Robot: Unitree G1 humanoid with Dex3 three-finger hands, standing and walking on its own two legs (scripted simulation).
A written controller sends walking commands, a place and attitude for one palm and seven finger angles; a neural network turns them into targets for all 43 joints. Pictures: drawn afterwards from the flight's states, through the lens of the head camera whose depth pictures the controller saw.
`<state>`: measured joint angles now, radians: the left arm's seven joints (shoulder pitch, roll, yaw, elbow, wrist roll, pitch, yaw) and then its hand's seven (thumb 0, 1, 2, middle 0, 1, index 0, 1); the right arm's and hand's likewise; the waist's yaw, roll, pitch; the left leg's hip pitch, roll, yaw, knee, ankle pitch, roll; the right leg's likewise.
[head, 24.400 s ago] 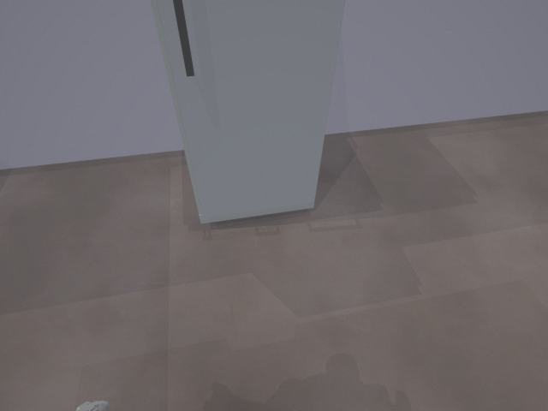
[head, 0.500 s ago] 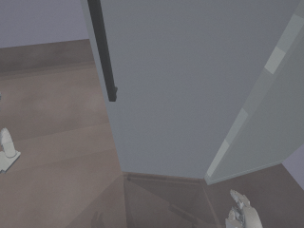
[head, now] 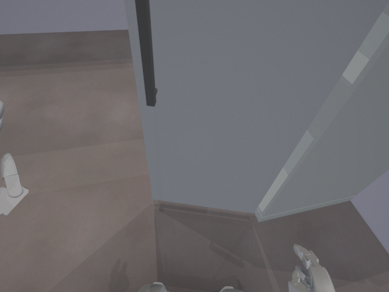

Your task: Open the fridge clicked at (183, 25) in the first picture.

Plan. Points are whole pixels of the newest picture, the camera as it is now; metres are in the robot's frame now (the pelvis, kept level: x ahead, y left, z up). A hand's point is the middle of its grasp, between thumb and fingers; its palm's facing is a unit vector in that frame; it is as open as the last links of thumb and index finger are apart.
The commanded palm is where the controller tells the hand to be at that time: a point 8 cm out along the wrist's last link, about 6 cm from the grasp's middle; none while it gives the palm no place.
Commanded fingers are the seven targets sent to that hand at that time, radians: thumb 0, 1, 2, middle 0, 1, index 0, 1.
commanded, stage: step back with the hand held close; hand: left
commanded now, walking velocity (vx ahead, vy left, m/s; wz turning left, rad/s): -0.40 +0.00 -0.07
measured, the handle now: (146, 14) +0.59 +0.15 +0.26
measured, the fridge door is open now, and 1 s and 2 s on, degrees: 69 69 69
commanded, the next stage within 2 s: stop stepping back and stand still in 0.46 s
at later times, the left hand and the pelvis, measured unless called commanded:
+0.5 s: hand (22, 251) +0.14 +0.21 +0.19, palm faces +0.26 -0.81 -0.53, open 7.4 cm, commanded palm +0.08 +0.26 +0.20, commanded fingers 0.00 0.90 0.90 -0.20 -0.30 -0.20 -0.30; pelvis -0.10 -0.03 +0.02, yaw -6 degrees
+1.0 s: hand out of the picture -0.02 +0.22 +0.18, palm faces +0.47 -0.81 -0.36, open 7.4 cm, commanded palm -0.08 +0.26 +0.20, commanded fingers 0.00 0.90 0.90 -0.20 -0.30 -0.20 -0.30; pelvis -0.23 -0.03 +0.02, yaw -2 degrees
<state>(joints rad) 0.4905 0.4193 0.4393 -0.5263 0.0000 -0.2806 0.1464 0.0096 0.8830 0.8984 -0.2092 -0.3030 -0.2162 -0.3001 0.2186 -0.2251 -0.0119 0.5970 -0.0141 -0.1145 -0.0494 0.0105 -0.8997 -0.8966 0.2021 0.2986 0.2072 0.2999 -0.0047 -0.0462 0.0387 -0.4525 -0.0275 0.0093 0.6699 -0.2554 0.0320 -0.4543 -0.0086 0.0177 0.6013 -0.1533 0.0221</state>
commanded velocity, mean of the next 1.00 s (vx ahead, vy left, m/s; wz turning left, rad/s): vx -0.09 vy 0.03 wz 0.00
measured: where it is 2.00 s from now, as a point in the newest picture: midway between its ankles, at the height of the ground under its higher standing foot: outside the picture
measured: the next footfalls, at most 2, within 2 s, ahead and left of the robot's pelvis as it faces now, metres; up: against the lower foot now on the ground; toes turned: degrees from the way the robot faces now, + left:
right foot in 0.30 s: -0.18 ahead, -0.11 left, +0.00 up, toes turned -7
left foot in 0.48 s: +0.00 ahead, +0.06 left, +0.00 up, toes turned -3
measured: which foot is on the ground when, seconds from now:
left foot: down 0.00-0.34, up 0.36-0.46, down 0.48-0.74, up 0.76-1.00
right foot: down 0.00-0.02, up 0.04-0.28, down 0.30-1.00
